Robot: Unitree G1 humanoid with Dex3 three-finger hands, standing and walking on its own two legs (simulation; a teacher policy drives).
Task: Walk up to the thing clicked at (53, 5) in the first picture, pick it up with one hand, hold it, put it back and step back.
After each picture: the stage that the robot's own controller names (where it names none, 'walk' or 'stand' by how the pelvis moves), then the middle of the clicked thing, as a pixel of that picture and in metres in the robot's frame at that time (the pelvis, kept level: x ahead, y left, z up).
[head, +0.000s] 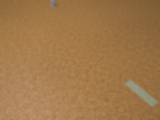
stand; (52, 3) +2.35 +0.38 -0.72
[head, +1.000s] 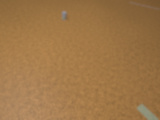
walk; (64, 15) +2.24 +0.16 -0.71
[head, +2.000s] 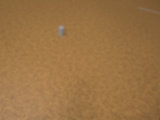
walk; (61, 31) +1.62 +0.14 -0.72
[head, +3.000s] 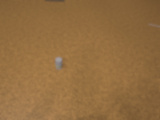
walk; (58, 63) +1.11 +0.17 -0.71
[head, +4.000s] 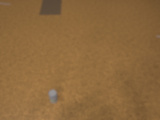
walk; (53, 96) +0.75 +0.20 -0.71
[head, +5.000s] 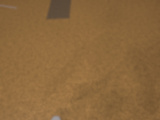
walk; out of the picture +0.48 +0.22 -0.70
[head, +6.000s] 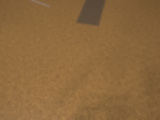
stand; out of the picture +0.46 +0.07 -0.72
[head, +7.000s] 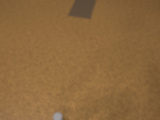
stand; (58, 119) +0.50 +0.15 -0.71
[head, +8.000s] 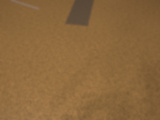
stand; out of the picture +0.47 +0.14 -0.72
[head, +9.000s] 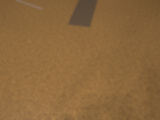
stand; out of the picture +0.48 +0.15 -0.73
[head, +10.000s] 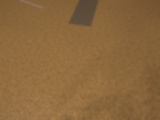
stand; out of the picture +0.47 +0.15 -0.73
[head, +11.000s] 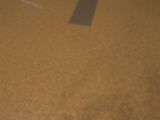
stand; out of the picture +0.47 +0.15 -0.73
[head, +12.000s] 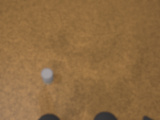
go down; (47, 76) +0.52 +0.15 -0.50
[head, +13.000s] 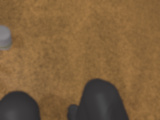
go down; (2, 38) +0.56 +0.21 -0.32
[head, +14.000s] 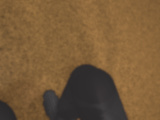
close in; out of the picture +0.55 +0.25 -0.27
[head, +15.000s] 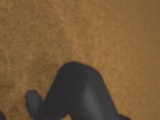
close in; out of the picture +0.53 +0.28 -0.26
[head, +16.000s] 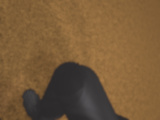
close; out of the picture +0.53 +0.27 -0.27
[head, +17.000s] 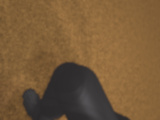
close; out of the picture +0.52 +0.27 -0.27
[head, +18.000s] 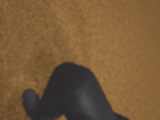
close; out of the picture +0.52 +0.26 -0.27
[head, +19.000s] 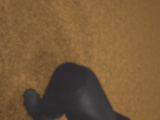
close; out of the picture +0.52 +0.26 -0.27
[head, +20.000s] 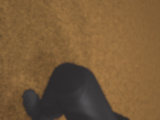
close; out of the picture +0.52 +0.26 -0.27
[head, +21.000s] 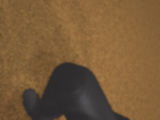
lift; out of the picture +0.52 +0.27 -0.27
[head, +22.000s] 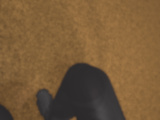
lift; out of the picture +0.54 +0.27 -0.26
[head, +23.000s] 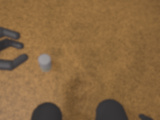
lift; (45, 63) +0.56 +0.16 -0.42
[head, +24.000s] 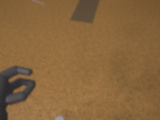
hold; out of the picture +0.50 +0.14 -0.68
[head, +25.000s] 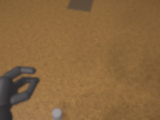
close; (57, 115) +0.49 +0.15 -0.68
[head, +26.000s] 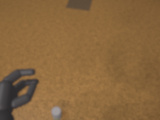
stand; (56, 113) +0.50 +0.15 -0.67
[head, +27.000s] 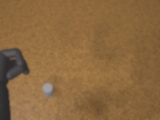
crouch; (48, 90) +0.52 +0.15 -0.59
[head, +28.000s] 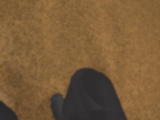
lower; out of the picture +0.56 +0.23 -0.27
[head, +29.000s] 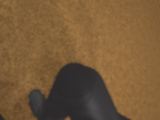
lower; out of the picture +0.54 +0.28 -0.27
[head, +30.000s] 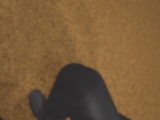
lower; out of the picture +0.54 +0.29 -0.26
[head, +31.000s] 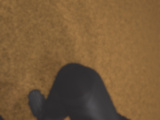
lower; out of the picture +0.54 +0.28 -0.27
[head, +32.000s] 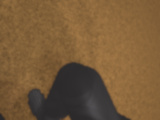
lower; out of the picture +0.55 +0.28 -0.27
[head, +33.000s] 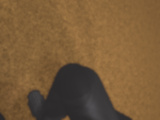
open; out of the picture +0.55 +0.28 -0.27
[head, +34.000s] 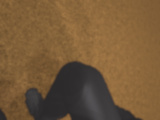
withdraw; out of the picture +0.54 +0.28 -0.26
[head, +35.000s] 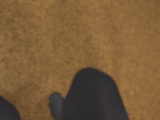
stand; out of the picture +0.56 +0.26 -0.27
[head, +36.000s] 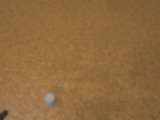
stand; (50, 100) +0.52 +0.15 -0.61
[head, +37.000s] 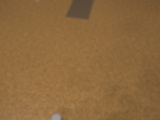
stand; out of the picture +0.50 +0.15 -0.67
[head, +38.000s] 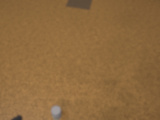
withdraw; (56, 113) +0.51 +0.14 -0.65
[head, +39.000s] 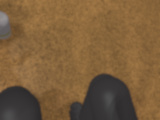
withdraw; (0, 26) +0.58 +0.21 -0.27
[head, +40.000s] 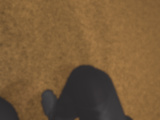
stand; out of the picture +0.56 +0.26 -0.27
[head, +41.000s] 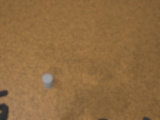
stand; (47, 81) +0.55 +0.15 -0.54
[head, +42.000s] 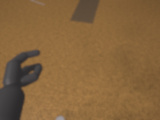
lower; out of the picture +0.50 +0.13 -0.69
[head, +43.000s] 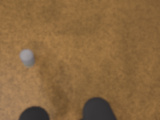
lower; (27, 58) +0.56 +0.17 -0.45
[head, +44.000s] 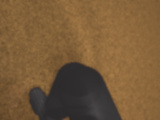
lower; out of the picture +0.60 +0.24 -0.26
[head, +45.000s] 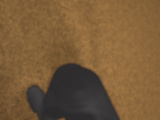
stand; out of the picture +0.63 +0.21 -0.29
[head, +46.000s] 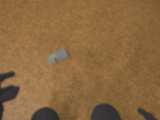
stand; (57, 56) +0.63 +0.08 -0.49
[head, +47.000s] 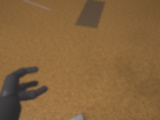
hold; out of the picture +0.56 +0.03 -0.71
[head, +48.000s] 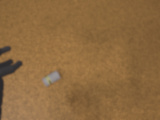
withdraw; (51, 78) +0.60 +0.07 -0.64
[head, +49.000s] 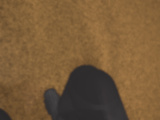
lower; out of the picture +0.64 +0.18 -0.29
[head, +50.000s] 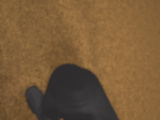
lower; out of the picture +0.63 +0.20 -0.29
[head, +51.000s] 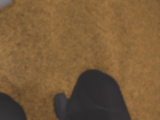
stand; out of the picture +0.62 +0.17 -0.30
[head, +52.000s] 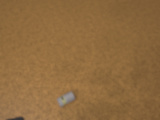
hold; (65, 99) +0.56 +0.03 -0.64
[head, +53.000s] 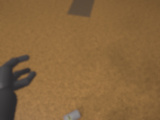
rise; (71, 117) +0.53 +0.04 -0.72
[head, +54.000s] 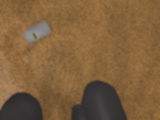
lower; (37, 32) +0.60 +0.07 -0.37
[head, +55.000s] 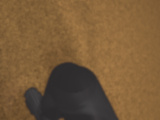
lower; out of the picture +0.59 +0.16 -0.29
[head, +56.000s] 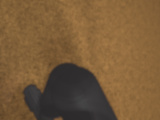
lower; out of the picture +0.58 +0.15 -0.31
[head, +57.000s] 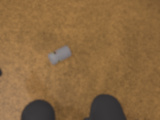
stand; (59, 55) +0.57 +0.04 -0.43
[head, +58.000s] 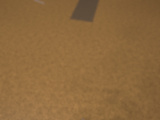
stand; out of the picture +0.49 -0.02 -0.68
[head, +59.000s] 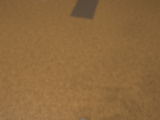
stand; out of the picture +0.47 -0.01 -0.68
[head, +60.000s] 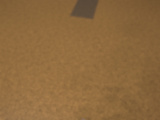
stand; out of the picture +0.47 -0.02 -0.68
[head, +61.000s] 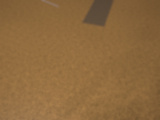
stand; out of the picture +0.47 -0.04 -0.75
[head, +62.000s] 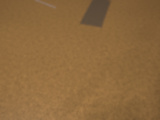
stand; out of the picture +0.46 -0.02 -0.75
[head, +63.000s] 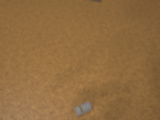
walk; (83, 108) +0.50 -0.06 -0.72
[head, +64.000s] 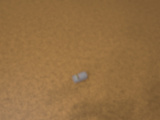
walk; (79, 77) +0.81 -0.05 -0.73
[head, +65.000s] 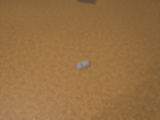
stand; (82, 65) +1.15 +0.02 -0.74
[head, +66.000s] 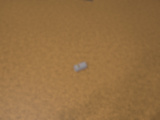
stand; (80, 66) +1.08 -0.03 -0.75
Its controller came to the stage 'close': yes
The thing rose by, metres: 0.01
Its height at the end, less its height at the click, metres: -0.02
